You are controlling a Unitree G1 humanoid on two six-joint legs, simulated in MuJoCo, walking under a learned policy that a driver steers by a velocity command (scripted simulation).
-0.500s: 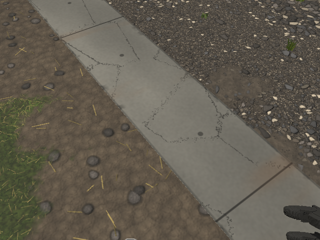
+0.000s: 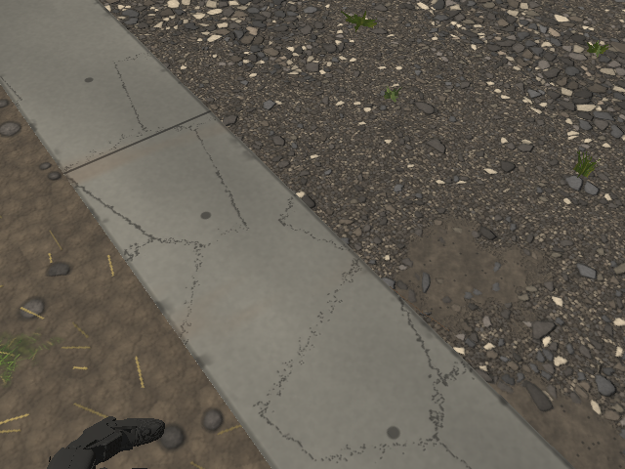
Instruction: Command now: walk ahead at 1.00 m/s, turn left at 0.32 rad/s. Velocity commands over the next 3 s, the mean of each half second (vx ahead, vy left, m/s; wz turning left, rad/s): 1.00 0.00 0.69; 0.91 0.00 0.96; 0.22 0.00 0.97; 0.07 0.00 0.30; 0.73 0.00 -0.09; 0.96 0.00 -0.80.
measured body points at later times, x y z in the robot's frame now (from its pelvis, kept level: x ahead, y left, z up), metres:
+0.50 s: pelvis +0.46 +0.01 -0.01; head +0.46 +0.04 +0.43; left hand +0.37 +0.27 -0.16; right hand +0.75 -0.15 -0.07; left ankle +0.63 +0.19 -0.67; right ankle +0.31 -0.16 -0.73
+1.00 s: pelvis +0.87 +0.21 -0.02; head +0.87 +0.26 +0.42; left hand +0.92 +0.58 -0.04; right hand +1.09 +0.02 -0.13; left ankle +0.66 +0.15 -0.72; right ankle +1.11 +0.27 -0.73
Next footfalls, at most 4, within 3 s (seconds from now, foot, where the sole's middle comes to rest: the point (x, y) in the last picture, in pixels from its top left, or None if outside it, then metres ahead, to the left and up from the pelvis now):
0.10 right None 0.35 -0.15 -0.76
0.58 left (209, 381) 0.69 0.17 -0.76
1.00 right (165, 235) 1.13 0.30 -0.76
1.42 left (90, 310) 0.90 0.46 -0.77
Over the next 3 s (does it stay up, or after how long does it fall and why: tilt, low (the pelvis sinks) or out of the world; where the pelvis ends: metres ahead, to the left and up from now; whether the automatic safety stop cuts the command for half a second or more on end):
stays up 1.06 1.04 0.01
